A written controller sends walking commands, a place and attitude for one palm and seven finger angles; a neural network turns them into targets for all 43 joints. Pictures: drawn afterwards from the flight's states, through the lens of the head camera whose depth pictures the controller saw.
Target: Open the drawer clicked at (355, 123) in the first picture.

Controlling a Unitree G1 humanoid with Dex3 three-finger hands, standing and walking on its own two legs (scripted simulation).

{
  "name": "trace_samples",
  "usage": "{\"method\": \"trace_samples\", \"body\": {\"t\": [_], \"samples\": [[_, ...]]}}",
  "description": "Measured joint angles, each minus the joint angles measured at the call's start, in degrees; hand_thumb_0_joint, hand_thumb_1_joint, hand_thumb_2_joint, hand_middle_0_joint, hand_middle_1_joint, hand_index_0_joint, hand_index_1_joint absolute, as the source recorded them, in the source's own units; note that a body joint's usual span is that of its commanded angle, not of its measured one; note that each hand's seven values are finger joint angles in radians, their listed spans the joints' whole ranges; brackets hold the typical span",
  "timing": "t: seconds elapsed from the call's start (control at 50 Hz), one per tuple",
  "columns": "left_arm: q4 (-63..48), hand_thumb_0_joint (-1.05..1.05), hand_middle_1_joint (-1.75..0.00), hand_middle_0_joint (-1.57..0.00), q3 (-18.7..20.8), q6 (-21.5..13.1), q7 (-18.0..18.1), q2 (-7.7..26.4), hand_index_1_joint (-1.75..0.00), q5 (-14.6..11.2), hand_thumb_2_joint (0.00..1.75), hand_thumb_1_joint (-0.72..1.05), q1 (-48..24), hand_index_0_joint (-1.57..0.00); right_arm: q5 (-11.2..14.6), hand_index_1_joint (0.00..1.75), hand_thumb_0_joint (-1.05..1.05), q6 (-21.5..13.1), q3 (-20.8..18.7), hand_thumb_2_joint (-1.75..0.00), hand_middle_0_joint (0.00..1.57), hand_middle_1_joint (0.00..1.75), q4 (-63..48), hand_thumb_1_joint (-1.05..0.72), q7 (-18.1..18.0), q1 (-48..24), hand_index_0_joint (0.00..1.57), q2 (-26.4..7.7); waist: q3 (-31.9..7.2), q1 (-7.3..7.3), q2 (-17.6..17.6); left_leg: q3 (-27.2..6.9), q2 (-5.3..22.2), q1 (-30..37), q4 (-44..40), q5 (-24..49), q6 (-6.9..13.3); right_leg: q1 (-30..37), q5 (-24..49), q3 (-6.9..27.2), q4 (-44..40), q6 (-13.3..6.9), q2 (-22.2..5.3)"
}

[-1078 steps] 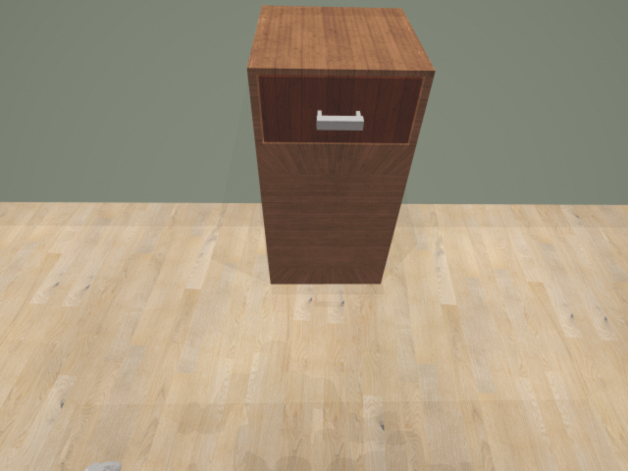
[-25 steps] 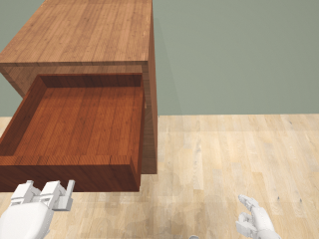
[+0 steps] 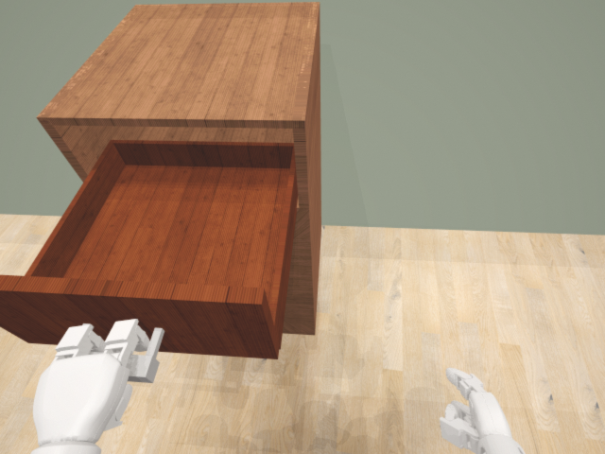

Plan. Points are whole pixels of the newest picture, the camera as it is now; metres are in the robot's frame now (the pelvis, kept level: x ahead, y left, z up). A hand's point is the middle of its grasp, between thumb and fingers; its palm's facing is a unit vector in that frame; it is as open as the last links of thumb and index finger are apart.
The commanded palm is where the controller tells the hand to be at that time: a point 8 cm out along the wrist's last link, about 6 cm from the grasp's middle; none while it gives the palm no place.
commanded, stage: open the thumb to release the handle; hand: left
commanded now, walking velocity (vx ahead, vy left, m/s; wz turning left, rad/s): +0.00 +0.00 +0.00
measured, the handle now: (115, 349) +0.22 +0.28 +0.02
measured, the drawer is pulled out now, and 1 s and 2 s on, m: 0.30 0.30 0.30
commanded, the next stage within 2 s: lift the hand off the handle in 0.20 s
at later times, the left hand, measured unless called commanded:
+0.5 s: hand (117, 395) +0.17 +0.26 +0.00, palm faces +0.00 -0.04 -1.00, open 13.7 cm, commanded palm +0.16 +0.26 +0.05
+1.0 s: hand (91, 380) +0.18 +0.27 +0.05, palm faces +0.02 -0.04 -1.00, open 13.4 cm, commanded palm +0.15 +0.27 +0.11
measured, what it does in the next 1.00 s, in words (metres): stands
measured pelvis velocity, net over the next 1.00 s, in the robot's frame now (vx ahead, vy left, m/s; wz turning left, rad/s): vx -0.01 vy -0.01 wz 0.01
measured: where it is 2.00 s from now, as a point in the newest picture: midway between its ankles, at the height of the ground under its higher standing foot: outside the picture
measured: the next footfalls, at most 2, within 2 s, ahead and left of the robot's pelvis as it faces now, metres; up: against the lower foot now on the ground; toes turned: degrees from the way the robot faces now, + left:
none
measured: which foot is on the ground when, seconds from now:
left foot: down 0.00-1.00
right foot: down 0.00-1.00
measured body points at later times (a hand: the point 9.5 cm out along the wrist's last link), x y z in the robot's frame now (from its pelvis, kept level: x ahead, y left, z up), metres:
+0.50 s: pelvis -0.01 -0.01 +0.00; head +0.03 -0.03 +0.45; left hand +0.17 +0.26 +0.06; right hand +0.19 -0.23 -0.11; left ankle -0.05 +0.10 -0.70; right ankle +0.02 -0.09 -0.70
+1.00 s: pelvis -0.01 -0.01 +0.02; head +0.01 -0.04 +0.47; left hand +0.17 +0.27 +0.10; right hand +0.20 -0.23 -0.09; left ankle -0.05 +0.10 -0.70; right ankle +0.02 -0.09 -0.70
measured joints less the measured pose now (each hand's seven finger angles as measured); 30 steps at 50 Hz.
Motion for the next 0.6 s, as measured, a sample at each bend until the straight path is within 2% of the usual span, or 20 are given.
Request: {"method": "trace_samples", "body": {"t": [0.18,0.26,0.4,0.6], "samples": [[1.92,0.01,-1.24,-0.34,1.01,-1.07,-2.09,0.54,-1.24,-0.32,0.43,-0.18,-1.79,-0.34,-0.34,0.3,0.01,-1.25,-0.19,-0.9,0.2,0.3,-0.35,-0.9,-0.27,0.25,0.2,-0.53,0.84,-0.23,-0.1,-0.15,0.08,1.23,-1.59,1.37,-0.36,1.22,1.2,-0.13,-1.44,-0.4,0.09],[2.61,0.0,-1.22,-0.33,1.24,-1.48,-1.89,0.35,-1.22,-0.03,0.36,-0.34,-2.53,-0.33,-0.43,0.3,0.01,-1.51,-0.66,-0.9,0.2,0.3,0.14,-0.9,-0.31,0.58,0.2,-0.98,0.94,-0.14,-0.24,-0.27,0.04,0.74,-1.44,1.57,-0.46,0.77,1.34,-0.25,-1.28,-0.52,0.03],[2.91,0.0,-1.21,-0.31,0.37,-1.43,-1.3,-0.43,-1.21,0.45,0.31,-0.46,-3.64,-0.32,-0.65,0.3,0.01,-1.82,-1.25,-0.9,0.2,0.3,0.79,-0.9,-0.19,1.18,0.2,-1.23,0.79,-0.26,-0.08,-0.28,-0.05,-0.18,-0.92,1.6,-0.52,-0.17,1.34,-0.27,-0.71,-0.59,-0.07],[5.16,0.0,-1.21,-0.31,-0.4,-1.32,-0.61,0.62,-1.25,0.43,0.3,-0.49,-6.19,-0.35,0.04,0.3,0.01,-1.59,-0.85,-0.9,0.2,0.3,1.75,-0.9,-1.06,1.08,0.2,-0.74,0.94,-0.14,0.13,-0.51,-0.17,-0.16,-1.17,2.07,-0.62,-0.07,1.65,-0.46,-0.88,-0.69,-0.21]]}}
